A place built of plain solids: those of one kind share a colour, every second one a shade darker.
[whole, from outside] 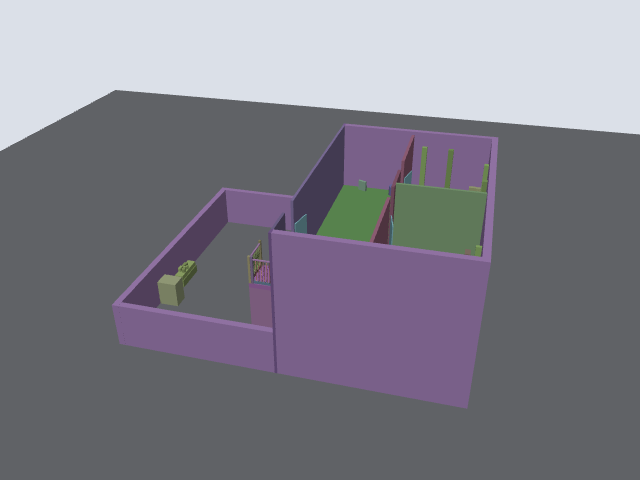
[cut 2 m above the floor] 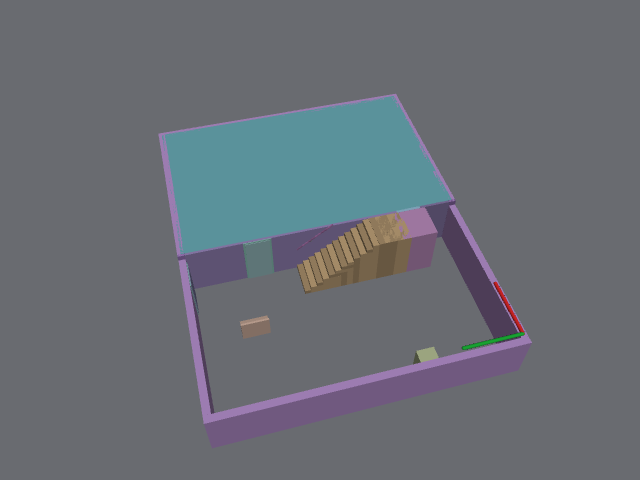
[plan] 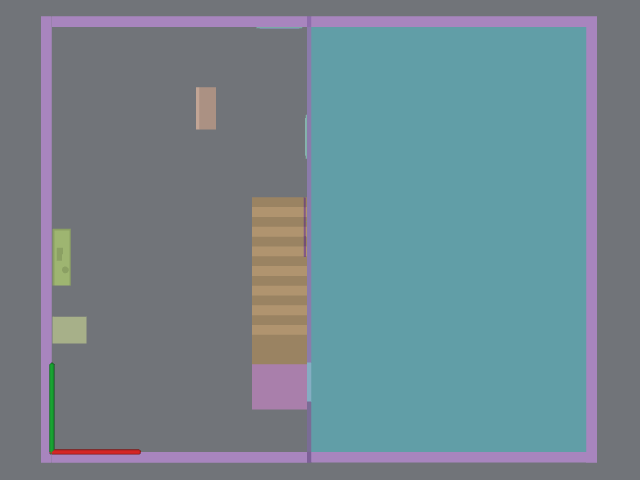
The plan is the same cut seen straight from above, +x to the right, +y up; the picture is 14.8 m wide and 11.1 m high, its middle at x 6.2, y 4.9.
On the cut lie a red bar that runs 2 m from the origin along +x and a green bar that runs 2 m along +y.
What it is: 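A house over a walled back yard; in the yard at the foot of the outdoor stair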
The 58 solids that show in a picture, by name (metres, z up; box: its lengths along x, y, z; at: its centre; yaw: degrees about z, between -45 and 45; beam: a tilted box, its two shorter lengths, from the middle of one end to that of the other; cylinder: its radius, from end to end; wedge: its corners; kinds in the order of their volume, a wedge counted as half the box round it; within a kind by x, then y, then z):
{
 "undercroft_block_1": {"box": [6.49, 10.07, 2.67], "at": [9.23, 4.91, 1.29]},
 "wall_1": {"box": [0.25, 10.32, 1.85], "at": [-0.12, 4.91, 0.88]},
 "wall_2": {"box": [5.9, 0.25, 1.85], "at": [2.95, -0.12, 0.88]},
 "wall_3": {"box": [5.9, 0.25, 1.85], "at": [2.95, 9.95, 0.88]},
 "wall_4": {"box": [6.7, 0.25, 5.75], "at": [9.25, -0.12, 2.82]},
 "wall_5": {"box": [6.7, 0.25, 5.75], "at": [9.25, 9.95, 2.82]},
 "wall_6": {"box": [0.25, 10.32, 5.75], "at": [12.48, 4.91, 2.82]},
 "step_1": {"box": [1.27, 0.53, 2.69], "at": [5.26, 2.22, 1.29]},
 "step_2": {"box": [1.27, 0.68, 2.52], "at": [5.26, 2.37, 1.21]},
 "step_3": {"box": [1.27, 0.68, 2.36], "at": [5.26, 2.59, 1.13]},
 "step_4": {"box": [1.27, 0.68, 2.19], "at": [5.26, 2.82, 1.05]},
 "step_5": {"box": [1.27, 0.68, 2.03], "at": [5.26, 3.05, 0.96]},
 "step_6": {"box": [1.27, 0.68, 1.86], "at": [5.26, 3.28, 0.88]},
 "step_7": {"box": [1.27, 0.68, 1.7], "at": [5.26, 3.5, 0.8]},
 "step_8": {"box": [1.27, 0.68, 1.53], "at": [5.26, 3.73, 0.72]},
 "step_9": {"box": [1.27, 0.68, 1.37], "at": [5.26, 3.96, 0.64]},
 "step_10": {"box": [1.27, 0.68, 1.21], "at": [5.26, 4.18, 0.55]},
 "step_11": {"box": [1.27, 0.68, 1.04], "at": [5.26, 4.41, 0.47]},
 "step_12": {"box": [1.27, 0.68, 0.88], "at": [5.26, 4.64, 0.39]},
 "step_13": {"box": [1.27, 0.68, 0.71], "at": [5.26, 4.87, 0.3]},
 "step_14": {"box": [1.27, 0.68, 0.55], "at": [5.26, 5.09, 0.22]},
 "step_15": {"box": [1.27, 0.68, 0.38], "at": [5.26, 5.32, 0.14]},
 "step_16": {"box": [1.27, 0.68, 0.21], "at": [5.26, 5.55, 0.06]},
 "stair_wall_1": {"box": [0.1, 1.17, 5.75], "at": [5.95, 0.58, 2.82]},
 "stair_wall_2": {"box": [0.1, 7.76, 5.75], "at": [5.95, 5.95, 2.82]},
 "head_base_1": {"box": [1.27, 1.28, 2.75], "at": [5.26, 1.62, 1.33]},
 "upper_floor_1": {"box": [3.0, 7.71, 0.18], "at": [7.5, 6.1, 2.71]},
 "upper_partition_1": {"box": [0.12, 3.48, 2.79], "at": [9.05, 1.74, 4.15]},
 "upper_partition_2": {"box": [0.12, 1.57, 2.79], "at": [9.05, 5.16, 4.15]},
 "upper_partition_3": {"box": [0.12, 2.98, 2.79], "at": [9.05, 8.34, 4.15]},
 "upper_split_wall_1": {"box": [3.25, 0.12, 2.79], "at": [10.73, 4.71, 4.15]},
 "upper_floor_head_1": {"box": [4.36, 1.28, 0.18], "at": [6.81, 1.62, 2.71]},
 "bin_1": {"box": [0.79, 0.62, 1.09], "at": [0.41, 2.82, 0.5]},
 "planter_1": {"box": [0.12, 0.25, 0.74], "at": [0.12, 4.3, 0.32]},
 "planter_2": {"box": [0.43, 1.31, 0.39], "at": [0.22, 4.5, 0.14]},
 "planter_3": {"box": [0.35, 1.27, 0.59], "at": [0.23, 4.48, 0.24]},
 "curtains_1": {"box": [0.22, 0.19, 2.21], "at": [9.6, 9.73, 3.97]},
 "curtains_2": {"box": [0.22, 0.19, 2.21], "at": [10.73, 9.73, 3.97]},
 "curtains_3": {"box": [0.19, 0.13, 2.26], "at": [12.26, 1.6, 3.99]},
 "curtains_4": {"box": [0.19, 0.2, 2.21], "at": [12.26, 6.84, 3.97]},
 "curtains_5": {"box": [0.19, 0.2, 2.21], "at": [12.26, 8.45, 3.97]},
 "back_wall_end_1": {"box": [0.1, 0.25, 5.75], "at": [5.95, -0.12, 2.82]},
 "back_wall_end_2": {"box": [0.1, 0.25, 5.75], "at": [5.95, 9.95, 2.82]},
 "bench_1": {"box": [0.07, 0.98, 0.9], "at": [3.37, 7.95, 0.4]},
 "bench_2": {"box": [0.47, 0.98, 0.48], "at": [3.56, 7.95, 0.19]},
 "back_wall_sill_1": {"box": [0.1, 0.9, 2.67], "at": [5.95, 1.62, 1.29]},
 "doorleaf_door_1": {"box": [0.038, 0.84, 2.08], "at": [6.14, 2.44, 3.79], "yaw": -11.8},
 "doorleaf_door_2": {"box": [0.039, 0.84, 2.08], "at": [9.25, 7.22, 3.79], "yaw": -12.1},
 "doorleaf_door_3": {"box": [0.041, 0.84, 2.08], "at": [9.27, 3.11, 3.79], "yaw": 13.1},
 "undercroft_leaf_1": {"box": [0.05, 0.88, 2.0], "at": [5.87, 7.29, 0.95]},
 "yard_gate_leaf_1": {"box": [0.92, 0.05, 1.75], "at": [5.26, 9.8, 0.82]},
 "undercroft_frame_1": {"box": [0.03, 1.02, 2.06], "at": [5.88, 7.29, 0.98]},
 "yard_gate_frame_1": {"box": [1.06, 0.03, 1.81], "at": [5.26, 9.81, 0.85]},
 "clutter_clhall_1": {"box": [0.38, 0.11, 0.5], "at": [6.95, 9.51, 3.01], "yaw": -21.6},
 "headland_side_guard_newel_1": {"box": [0.09, 0.09, 1.15], "at": [4.67, 1.02, 3.33]},
 "headland_side_guard_newel_2": {"box": [0.09, 0.09, 1.15], "at": [4.67, 2.14, 3.33]},
 "headland_ahead_guard_newel_1": {"box": [0.09, 0.09, 1.15], "at": [4.77, 1.03, 3.33]},
 "headland_ahead_guard_board_1": {"box": [1.09, 0.04, 0.15], "at": [5.31, 1.03, 2.83]}
}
